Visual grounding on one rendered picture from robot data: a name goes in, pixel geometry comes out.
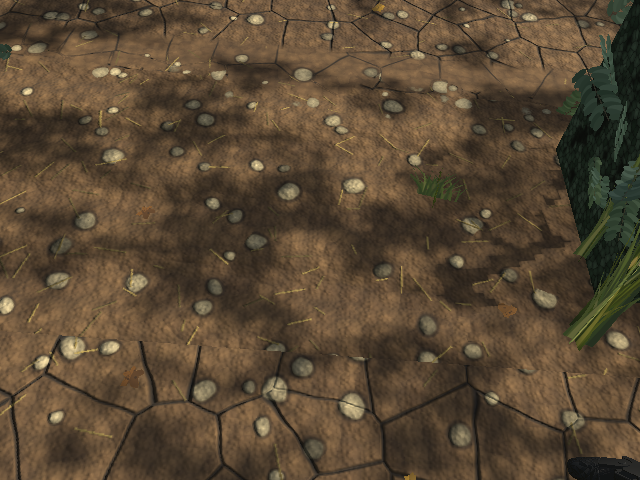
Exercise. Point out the robot right hand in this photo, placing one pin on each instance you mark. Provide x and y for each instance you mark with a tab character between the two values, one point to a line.
596	468

